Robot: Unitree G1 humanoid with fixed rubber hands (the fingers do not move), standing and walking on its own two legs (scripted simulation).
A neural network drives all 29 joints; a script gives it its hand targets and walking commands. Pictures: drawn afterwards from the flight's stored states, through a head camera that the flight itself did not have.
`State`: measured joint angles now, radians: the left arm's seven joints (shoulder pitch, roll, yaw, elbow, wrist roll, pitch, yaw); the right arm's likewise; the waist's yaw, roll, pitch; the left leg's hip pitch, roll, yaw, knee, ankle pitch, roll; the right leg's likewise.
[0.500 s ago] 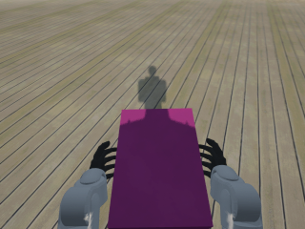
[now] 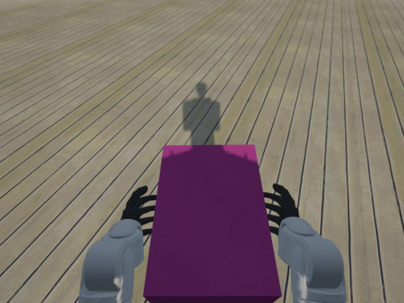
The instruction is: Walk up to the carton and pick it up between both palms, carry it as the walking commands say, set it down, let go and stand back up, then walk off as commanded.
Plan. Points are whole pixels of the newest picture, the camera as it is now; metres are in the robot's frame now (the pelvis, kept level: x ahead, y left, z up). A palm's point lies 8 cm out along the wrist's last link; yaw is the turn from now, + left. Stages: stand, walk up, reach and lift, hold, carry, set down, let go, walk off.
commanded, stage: carry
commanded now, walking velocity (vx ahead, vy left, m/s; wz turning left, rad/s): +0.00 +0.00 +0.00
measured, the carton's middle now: (209, 233) +0.27 +0.00 +0.01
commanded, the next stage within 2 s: none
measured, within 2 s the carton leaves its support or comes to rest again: neither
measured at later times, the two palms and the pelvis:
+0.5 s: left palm (142, 211) +0.27 +0.12 +0.09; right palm (293, 207) +0.28 -0.15 +0.10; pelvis +0.02 -0.02 +0.00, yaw +0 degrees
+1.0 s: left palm (144, 220) +0.25 +0.12 +0.09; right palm (299, 215) +0.26 -0.16 +0.10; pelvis +0.01 -0.02 +0.00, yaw +0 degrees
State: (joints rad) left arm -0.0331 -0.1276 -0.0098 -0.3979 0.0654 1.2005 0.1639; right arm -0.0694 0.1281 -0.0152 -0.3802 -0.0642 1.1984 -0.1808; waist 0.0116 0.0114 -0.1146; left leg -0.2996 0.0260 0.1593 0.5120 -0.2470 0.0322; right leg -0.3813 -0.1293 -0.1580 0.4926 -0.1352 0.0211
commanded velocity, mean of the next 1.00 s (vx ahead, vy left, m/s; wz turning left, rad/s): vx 0.00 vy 0.00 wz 0.00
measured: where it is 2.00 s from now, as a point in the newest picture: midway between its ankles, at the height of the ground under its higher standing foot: outside the picture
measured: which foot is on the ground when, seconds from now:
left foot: down 0.00-1.00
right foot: down 0.00-1.00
